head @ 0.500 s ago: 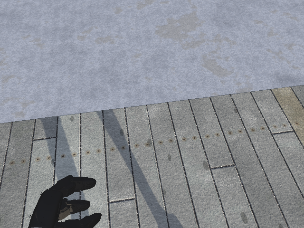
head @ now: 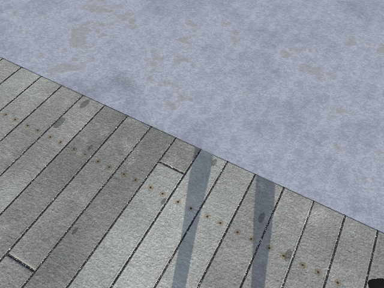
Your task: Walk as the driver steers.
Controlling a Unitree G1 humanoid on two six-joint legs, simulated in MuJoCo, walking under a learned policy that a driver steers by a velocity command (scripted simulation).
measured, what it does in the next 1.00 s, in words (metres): walks ahead, turning right: right foot, then left foot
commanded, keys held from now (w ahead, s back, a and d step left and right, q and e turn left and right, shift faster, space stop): shift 0.08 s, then e+shift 0.22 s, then w+e+shift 0.32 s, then w+shift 0.04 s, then w+q+shift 0.02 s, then shift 0.32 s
